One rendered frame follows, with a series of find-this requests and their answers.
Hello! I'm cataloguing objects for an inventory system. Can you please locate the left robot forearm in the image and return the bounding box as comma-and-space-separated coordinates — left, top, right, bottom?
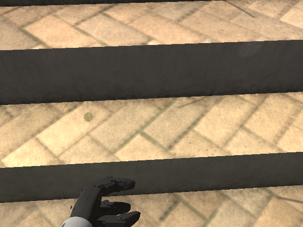
61, 217, 93, 227

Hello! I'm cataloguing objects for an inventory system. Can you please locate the left robot hand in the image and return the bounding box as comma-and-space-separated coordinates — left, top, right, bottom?
70, 175, 141, 227

